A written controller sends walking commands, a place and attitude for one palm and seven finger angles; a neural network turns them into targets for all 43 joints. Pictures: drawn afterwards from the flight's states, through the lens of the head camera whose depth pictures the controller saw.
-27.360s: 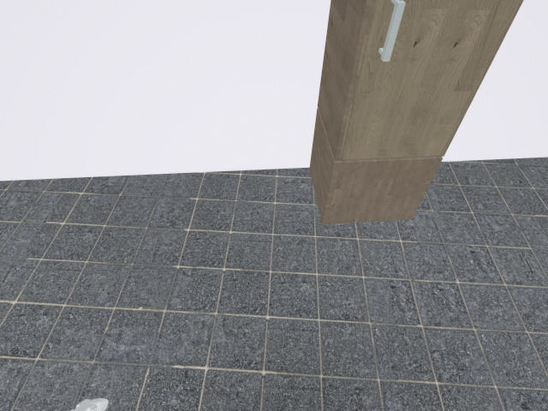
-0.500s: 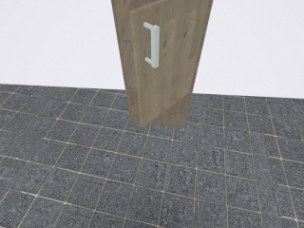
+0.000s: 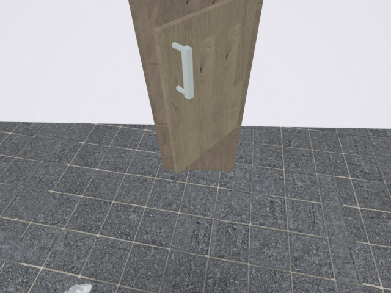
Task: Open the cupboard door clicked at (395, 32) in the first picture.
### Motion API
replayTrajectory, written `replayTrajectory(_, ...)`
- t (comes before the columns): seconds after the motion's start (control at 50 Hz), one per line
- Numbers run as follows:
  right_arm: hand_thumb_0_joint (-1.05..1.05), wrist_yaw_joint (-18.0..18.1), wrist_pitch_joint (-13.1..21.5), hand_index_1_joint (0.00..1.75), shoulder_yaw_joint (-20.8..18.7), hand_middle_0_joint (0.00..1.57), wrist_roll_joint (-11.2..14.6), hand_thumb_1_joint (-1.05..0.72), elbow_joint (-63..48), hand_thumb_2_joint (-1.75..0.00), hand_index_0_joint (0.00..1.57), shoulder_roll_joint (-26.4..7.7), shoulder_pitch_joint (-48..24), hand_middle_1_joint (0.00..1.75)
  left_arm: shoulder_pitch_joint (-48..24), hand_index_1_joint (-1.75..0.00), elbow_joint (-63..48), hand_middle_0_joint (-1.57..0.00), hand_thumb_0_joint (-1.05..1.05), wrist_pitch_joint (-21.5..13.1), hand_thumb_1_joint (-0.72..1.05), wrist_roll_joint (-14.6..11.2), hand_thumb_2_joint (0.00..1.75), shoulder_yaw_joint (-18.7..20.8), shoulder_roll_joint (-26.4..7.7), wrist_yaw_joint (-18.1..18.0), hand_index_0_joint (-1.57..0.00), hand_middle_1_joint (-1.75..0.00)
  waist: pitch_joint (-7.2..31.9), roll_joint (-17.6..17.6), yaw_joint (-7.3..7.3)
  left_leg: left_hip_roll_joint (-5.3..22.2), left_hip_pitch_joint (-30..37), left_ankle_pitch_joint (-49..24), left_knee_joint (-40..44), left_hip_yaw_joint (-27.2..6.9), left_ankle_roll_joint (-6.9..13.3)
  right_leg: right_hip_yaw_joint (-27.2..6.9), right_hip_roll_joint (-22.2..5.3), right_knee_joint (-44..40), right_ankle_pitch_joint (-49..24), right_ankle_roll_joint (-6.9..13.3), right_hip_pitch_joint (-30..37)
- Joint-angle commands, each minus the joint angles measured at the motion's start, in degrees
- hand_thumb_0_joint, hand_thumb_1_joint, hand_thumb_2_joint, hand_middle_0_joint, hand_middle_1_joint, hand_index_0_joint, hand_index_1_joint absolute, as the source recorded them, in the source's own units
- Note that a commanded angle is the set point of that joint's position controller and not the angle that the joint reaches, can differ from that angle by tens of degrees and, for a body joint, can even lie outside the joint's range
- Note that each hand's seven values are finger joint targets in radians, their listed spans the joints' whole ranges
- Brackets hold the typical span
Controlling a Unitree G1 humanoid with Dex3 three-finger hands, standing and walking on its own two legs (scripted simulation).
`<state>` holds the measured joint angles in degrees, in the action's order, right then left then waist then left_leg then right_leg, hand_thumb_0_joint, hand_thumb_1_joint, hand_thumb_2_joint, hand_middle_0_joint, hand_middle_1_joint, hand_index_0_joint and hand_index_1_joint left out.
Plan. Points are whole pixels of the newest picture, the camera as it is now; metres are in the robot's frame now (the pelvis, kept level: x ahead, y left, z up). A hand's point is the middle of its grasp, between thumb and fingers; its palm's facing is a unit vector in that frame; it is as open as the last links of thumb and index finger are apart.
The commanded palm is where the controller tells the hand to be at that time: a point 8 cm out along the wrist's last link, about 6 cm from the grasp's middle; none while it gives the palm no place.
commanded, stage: look to check the result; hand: left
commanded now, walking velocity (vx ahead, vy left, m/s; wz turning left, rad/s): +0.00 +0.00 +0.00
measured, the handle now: (182, 71) +0.63 +0.07 +0.12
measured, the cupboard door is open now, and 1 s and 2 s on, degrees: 47 47 47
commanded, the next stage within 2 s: walk to a spot facing it in 0.46 s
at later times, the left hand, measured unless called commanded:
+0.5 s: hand out of the picture +0.08 +0.24 -0.16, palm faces -0.03 -0.94 -0.35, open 7.4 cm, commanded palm none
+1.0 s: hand out of the picture +0.09 +0.20 -0.18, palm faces -0.16 -0.96 -0.25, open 7.4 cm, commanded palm none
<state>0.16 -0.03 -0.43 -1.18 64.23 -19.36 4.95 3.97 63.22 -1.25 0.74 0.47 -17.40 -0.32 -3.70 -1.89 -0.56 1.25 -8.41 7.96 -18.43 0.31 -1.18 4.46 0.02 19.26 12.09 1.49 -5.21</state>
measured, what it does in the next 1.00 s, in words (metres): stands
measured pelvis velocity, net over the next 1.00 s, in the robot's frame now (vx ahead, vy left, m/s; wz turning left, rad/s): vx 0.00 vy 0.00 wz -0.19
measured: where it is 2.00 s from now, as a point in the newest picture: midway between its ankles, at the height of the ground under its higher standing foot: outside the picture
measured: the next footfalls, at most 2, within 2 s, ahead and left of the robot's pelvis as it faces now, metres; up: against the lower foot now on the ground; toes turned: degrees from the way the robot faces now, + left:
left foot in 1.42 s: +0.08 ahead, +0.13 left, +0.00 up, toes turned -24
right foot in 1.70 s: -0.05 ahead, -0.13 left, +0.00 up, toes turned -35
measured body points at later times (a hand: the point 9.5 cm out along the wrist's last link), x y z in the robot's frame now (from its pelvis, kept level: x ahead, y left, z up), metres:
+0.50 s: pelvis +0.02 -0.01 +0.00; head +0.04 -0.02 +0.45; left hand +0.08 +0.29 -0.13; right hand +0.08 -0.29 -0.15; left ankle +0.02 +0.13 -0.75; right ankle -0.02 -0.10 -0.75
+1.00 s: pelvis +0.00 +0.00 -0.02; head +0.04 -0.01 +0.43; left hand +0.10 +0.25 -0.16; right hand +0.01 -0.25 -0.17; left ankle +0.02 +0.13 -0.75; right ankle -0.03 -0.09 -0.73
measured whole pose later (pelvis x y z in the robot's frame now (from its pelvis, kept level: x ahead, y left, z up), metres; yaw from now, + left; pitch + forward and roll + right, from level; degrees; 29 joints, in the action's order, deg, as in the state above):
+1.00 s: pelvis +0.00 +0.00 -0.02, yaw -11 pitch -1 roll +1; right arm 2.0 -1.8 -2.2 -1.8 57.4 -12.1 10.8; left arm 9.8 56.6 4.3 1.0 2.9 -12.9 0.4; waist -6.9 0.3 0.5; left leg 5.2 -13.0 17.0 -31.8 10.4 -0.9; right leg -1.2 1.7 43.9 25.5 0.7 -18.5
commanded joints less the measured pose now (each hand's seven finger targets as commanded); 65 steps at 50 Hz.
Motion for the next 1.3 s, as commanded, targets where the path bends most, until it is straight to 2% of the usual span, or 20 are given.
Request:
replayTrajectory(0.0, 0.0, 0.66, 0.84, 0.3, -1.87, 0.2, 0.09, -0.9, -2.99, -0.9, 0.2, -10.05, -0.92, 0.3, -0.61, -0.3, -2.3, -0.2, 0.0, -0.92, 0.9, -0.13, 0.9, 2.65, -12.79, -0.67, -0.2, -0.3, 5.61, 1.47, 0.14, 5.82, 3.23, -9.61, 1.42, -4.48, 2.0, -6.94, -8.21, -4.11, -12.24, 1.18, 0.31)
replayTrajectory(0.56, 0.0, 1.04, 0.67, 0.3, -1.98, 0.2, 0.27, -0.9, -2.44, -0.9, 0.2, -9.25, -0.08, 0.3, 1.26, -0.3, -1.38, -0.2, 0.0, -0.92, 0.9, -0.26, 0.9, 2.48, -12.21, -0.96, -0.2, -0.3, 4.77, 1.69, 0.1, 6.23, 4.95, -9.92, 1.62, -3.54, 2.02, -7.26, -7.88, -4.85, -14.73, 1.04, 0.45)
replayTrajectory(0.6, 0.0, 1.23, 0.54, 0.3, -2.0, 0.2, 0.18, -0.9, -2.61, -0.9, 0.2, -8.66, 0.55, 0.3, 1.12, -0.3, -1.86, -0.2, 0.0, -0.55, 0.9, -0.21, 0.9, 2.61, -11.7, -0.94, -0.2, -0.3, 4.34, 1.66, -0.13, 6.66, 5.4, -10.16, 0.6, -2.38, 1.73, -8.16, -7.69, -4.15, -16.85, 1.11, -0.67)
replayTrajectory(0.64, 0.0, 1.43, -0.39, 0.3, -1.25, 0.2, 0.09, -0.9, -2.29, -0.9, 0.2, -3.23, 3.61, 0.3, 3.3, -0.3, -1.71, -0.2, 0.0, 0.72, 0.9, -0.22, 0.9, 1.92, -6.95, -1.25, -0.2, -0.3, 4.61, 2.55, -0.43, 6.88, 4.9, -9.51, -1.75, -0.24, 0.93, -8.62, -7.69, -2.14, -18.82, 0.48, -1.79)
replayTrajectory(0.8, 0.0, 2.41, -1.75, 0.3, -3.52, 0.2, 0.05, -0.9, -7.73, -0.9, 0.2, -3.11, 6.01, 0.3, 5.72, -0.3, -7.44, -0.2, 0.0, 3.23, 0.9, 0.37, 0.9, 4.11, -7.25, -0.64, -0.2, -0.3, 3.43, 3.52, -0.42, 7.48, 0.31, -2.23, -9.24, 3.22, 1.2, -13.99, -6.7, 5.28, -18.61, 2.24, -7.75)
replayTrajectory(0.86, 0.0, 2.55, -1.53, 0.3, -4.15, 0.2, -0.18, -0.9, -9.0, -0.9, 0.2, -3.77, 7.09, 0.3, 5.19, -0.3, -9.49, -0.2, 0.0, 3.52, 0.9, 0.4, 0.9, 4.35, -5.88, -0.18, -0.2, -0.3, 3.47, -0.19, -0.65, 10.88, 1.14, -1.73, -7.0, 0.73, 2.79, -12.54, -3.45, 10.48, -13.62, 1.17, -12.11)
replayTrajectory(0.88, 0.0, 2.59, -1.39, 0.3, -4.46, 0.2, -0.34, -0.9, -9.32, -0.9, 0.2, -4.54, 7.49, 0.3, 5.07, -0.3, -10.23, -0.2, 0.0, 3.62, 0.9, 0.37, 0.9, 4.36, -4.96, 0.04, -0.2, -0.3, 3.18, -3.74, -0.64, 13.38, 1.5, -1.87, -4.86, -1.25, 4.13, -10.9, -1.71, 14.61, -10.02, 0.51, -14.35)
replayTrajectory(0.9, 0.0, 2.65, -1.28, 0.3, -4.77, 0.2, -0.51, -0.9, -9.56, -0.9, 0.2, -5.35, 7.76, 0.3, 5.16, -0.3, -10.78, -0.2, 0.0, 3.88, 0.9, 0.28, 0.9, 4.32, -3.98, 0.31, -0.2, -0.3, 2.9, -8.32, -0.53, 17.19, 0.65, -2.13, -1.92, -4.28, 6.54, -8.25, 0.0, 21.31, -2.1, -0.18, -15.92)
replayTrajectory(0.92, 0.0, 2.61, -0.96, 0.3, -4.92, 0.2, -0.56, -0.9, -9.84, -0.9, 0.2, -5.71, 7.98, 0.3, 4.83, -0.3, -11.43, -0.2, 0.0, 4.21, 0.9, 0.29, 0.9, 4.42, -2.95, 0.47, -0.2, -0.3, 2.86, -11.75, -0.29, 21.52, 0.09, -4.78, 1.04, -6.96, 9.57, -5.43, 0.86, 29.46, 13.51, -0.91, -17.56)
replayTrajectory(0.94, 0.0, 2.63, -0.72, 0.3, -4.97, 0.2, -0.89, -0.9, -10.29, -0.9, 0.2, -5.69, 8.28, 0.3, 4.06, -0.3, -12.27, -0.2, 0.0, 4.53, 0.9, 0.33, 0.9, 4.64, -2.38, 0.69, -0.2, -0.3, 3.05, -11.48, -0.54, 23.79, -0.58, -7.14, 1.75, -7.74, 11.63, -4.97, -0.04, 34.17, 20.03, -1.07, -18.31)
replayTrajectory(0.96, 0.0, 2.67, -0.45, 0.3, -5.0, 0.2, -1.03, -0.9, -10.69, -0.9, 0.2, -5.58, 7.28, 0.3, 3.98, -0.3, -12.61, -0.2, 0.0, 4.5, 0.9, 0.34, 0.9, 4.76, -1.72, 0.93, -0.2, -0.3, 2.69, -10.2, 0.17, 23.73, -1.99, -10.28, 0.22, -5.83, 11.51, -5.55, -1.46, 33.66, 20.49, -0.85, -17.09)
replayTrajectory(1.0, 0.0, 2.64, -0.52, 0.3, -5.01, 0.2, -1.06, -0.9, -11.66, -0.9, 0.2, -5.46, 4.07, 0.3, 8.8, -0.3, -11.46, -0.2, 0.0, 4.18, 0.9, 0.36, 0.9, 5.04, -0.94, 1.37, -0.2, -0.3, 3.68, -7.25, 3.04, 19.98, -5.84, -10.49, -6.01, 0.73, 7.72, -3.1, -1.61, 24.09, 13.83, -0.81, -9.13)
replayTrajectory(1.02, 0.0, 2.57, -0.85, 0.3, -5.04, 0.2, -0.56, -0.9, -12.39, -0.9, 0.2, -5.11, 1.92, 0.3, 13.23, -0.3, -10.39, -0.2, 0.0, 3.82, 0.9, 0.51, 0.9, 5.63, -2.03, 1.34, -0.2, -0.3, 3.96, -1.48, 5.3, 16.45, -9.52, -4.3, -12.88, 3.71, 4.71, -3.45, -1.62, 13.96, 4.8, -0.7, -4.16)
replayTrajectory(1.04, 0.0, 2.36, -1.47, 0.3, -5.01, 0.2, 0.28, -0.9, -13.89, -0.9, 0.2, -1.76, 1.16, 0.3, 15.47, -0.3, -9.99, -0.2, 0.0, 3.16, 0.9, 1.3, 0.9, 6.72, -7.39, 0.64, -0.2, -0.3, 2.67, 14.87, 5.9, 6.82, -17.98, 12.65, -27.47, 9.08, -0.29, -21.48, -11.36, -0.4, -4.67, 2.48, -1.65)
replayTrajectory(1.06, 0.0, 1.79, -1.94, 0.3, -4.61, 0.2, 0.64, -0.9, -15.56, -0.9, 0.2, 0.55, -0.21, 0.3, 15.48, -0.3, -10.26, -0.2, 0.0, 3.02, 0.9, 1.01, 0.9, 7.23, -11.27, -0.1, -0.2, -0.3, 0.52, 21.23, 6.31, 0.77, -23.76, 28.77, -41.37, 5.61, -1.64, -35.71, -21.06, -5.94, -12.06, 8.39, -5.06)
replayTrajectory(1.08, 0.0, 1.2, -2.24, 0.3, -4.5, 0.2, 0.58, -0.9, -15.15, -0.9, 0.2, 0.23, 2.38, 0.3, 13.36, -0.3, -11.52, -0.2, 0.0, 3.3, 0.9, 0.6, 0.9, 7.16, -12.54, 0.02, -0.2, -0.3, 1.78, 13.38, 4.67, 2.04, -22.7, 26.97, -46.45, 0.03, -1.17, -34.94, -20.33, -5.38, 1.97, 12.38, -8.76)
replayTrajectory(1.1, 0.0, 1.53, -2.38, 0.3, -4.97, 0.2, 0.43, -0.9, -14.54, -0.9, 0.2, 0.01, 0.77, 0.3, 9.51, -0.3, -12.55, -0.2, 0.0, 3.12, 0.9, 0.88, 0.9, 7.0, -8.83, -0.59, -0.2, -0.3, 1.05, 13.55, 2.73, 2.38, -25.5, 21.93, -49.71, -2.19, -1.03, -34.08, -15.75, -4.42, 2.18, 10.9, -8.49)
replayTrajectory(1.14, 0.0, 1.59, -2.08, 0.3, -4.76, 0.2, 0.23, -0.9, -13.94, -0.9, 0.2, 0.32, 2.07, 0.3, 7.3, -0.3, -13.22, -0.2, 0.0, 2.76, 0.9, 0.68, 0.9, 6.38, -5.93, -1.12, -0.2, -0.3, 3.25, 12.27, 1.11, 3.31, -23.95, 17.06, -49.05, -2.33, -1.68, -28.7, -13.35, -1.5, -6.93, 9.52, -7.07)
replayTrajectory(1.22, 0.0, 1.88, -1.53, 0.3, -3.92, 0.2, 0.9, -0.9, -14.5, -0.9, 0.2, 2.99, 1.43, 0.3, 10.17, -0.3, -12.1, -0.2, 0.0, 2.41, 0.9, 0.93, 0.9, 6.67, -6.56, -1.22, -0.2, -0.3, 7.26, 8.01, 2.2, 1.4, -18.61, 19.3, -34.88, 0.02, -2.24, -27.32, -11.92, 2.68, -23.83, 10.2, -0.82)
replayTrajectory(1.28, 0.0, 2.16, -1.27, 0.3, -3.88, 0.2, 1.29, -0.9, -15.24, -0.9, 0.2, 2.85, 1.56, 0.3, 10.39, -0.3, -11.99, -0.2, 0.0, 2.81, 0.9, 0.89, 0.9, 7.07, -7.34, -0.97, -0.2, -0.3, 7.35, 11.21, 2.29, 0.22, -15.71, 18.45, -26.95, -0.16, -1.73, -28.96, -11.06, 3.36, -25.07, 9.87, -0.97)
